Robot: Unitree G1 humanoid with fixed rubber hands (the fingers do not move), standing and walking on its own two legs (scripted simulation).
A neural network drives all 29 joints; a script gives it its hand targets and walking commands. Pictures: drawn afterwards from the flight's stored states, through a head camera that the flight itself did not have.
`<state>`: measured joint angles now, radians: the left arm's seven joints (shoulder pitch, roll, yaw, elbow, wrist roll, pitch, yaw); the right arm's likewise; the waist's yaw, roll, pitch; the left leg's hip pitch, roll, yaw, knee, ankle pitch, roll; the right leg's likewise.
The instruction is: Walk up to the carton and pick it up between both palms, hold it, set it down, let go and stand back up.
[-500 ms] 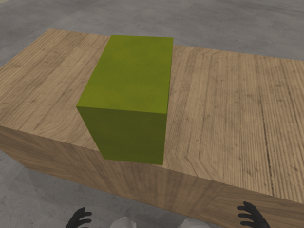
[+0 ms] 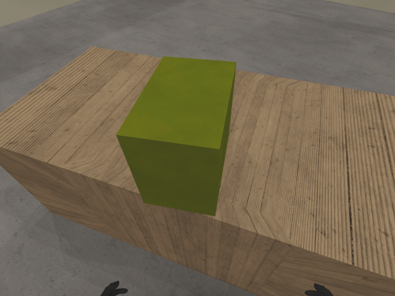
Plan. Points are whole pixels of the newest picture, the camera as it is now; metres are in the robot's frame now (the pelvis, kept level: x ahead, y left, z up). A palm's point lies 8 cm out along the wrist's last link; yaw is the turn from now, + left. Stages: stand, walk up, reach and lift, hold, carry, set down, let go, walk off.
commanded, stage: walk up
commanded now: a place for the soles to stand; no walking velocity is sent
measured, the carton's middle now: (188, 134) +0.51 +0.04 +0.01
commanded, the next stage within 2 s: none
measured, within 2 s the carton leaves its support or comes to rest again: neither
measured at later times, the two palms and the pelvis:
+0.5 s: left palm out of the picture +0.06 +0.27 -0.12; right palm (324, 288) +0.15 -0.24 -0.10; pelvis +0.01 +0.01 +0.00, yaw +1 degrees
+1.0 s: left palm out of the picture +0.10 +0.43 -0.12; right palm out of the picture +0.07 -0.09 -0.12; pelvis -0.02 +0.16 -0.01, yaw -8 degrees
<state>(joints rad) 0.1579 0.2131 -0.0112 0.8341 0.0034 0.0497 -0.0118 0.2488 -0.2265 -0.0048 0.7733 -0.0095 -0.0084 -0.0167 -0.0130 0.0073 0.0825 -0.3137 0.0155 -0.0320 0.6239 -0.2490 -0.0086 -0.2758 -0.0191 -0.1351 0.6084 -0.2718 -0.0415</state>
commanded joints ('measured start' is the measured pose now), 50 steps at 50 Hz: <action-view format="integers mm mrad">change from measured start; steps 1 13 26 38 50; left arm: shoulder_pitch -70 57 208 104 167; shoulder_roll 164 143 223 250 122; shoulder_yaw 42 25 104 117 105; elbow -61 -13 -82 -187 -177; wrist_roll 10 17 37 38 31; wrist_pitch -10 -25 -100 -76 -49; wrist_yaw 5 0 120 72 47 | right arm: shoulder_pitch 39 -45 -166 -58 -156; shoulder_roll -101 -163 -110 -120 -144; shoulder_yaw -24 -31 -56 -63 -38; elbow -51 -52 -45 -13 -34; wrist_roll -1 9 -67 -21 -7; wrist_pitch -21 -17 106 88 39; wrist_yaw -8 -7 41 72 0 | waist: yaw -6 27 44 7 4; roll -104 125 -66 -277 235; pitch -34 -91 -75 -188 -68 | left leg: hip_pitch -12 -98 -411 24 72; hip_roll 17 120 116 69 363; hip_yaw -33 -263 -97 82 -160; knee -63 -247 561 26 -250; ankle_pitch -64 -92 -238 -85 -29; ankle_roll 61 103 -47 -60 192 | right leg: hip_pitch -57 99 178 -35 -312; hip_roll -168 -66 -437 -228 32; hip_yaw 210 118 528 220 204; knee -302 -113 -270 -13 419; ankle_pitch -352 -87 418 470 -268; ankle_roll -45 -1 -211 -68 64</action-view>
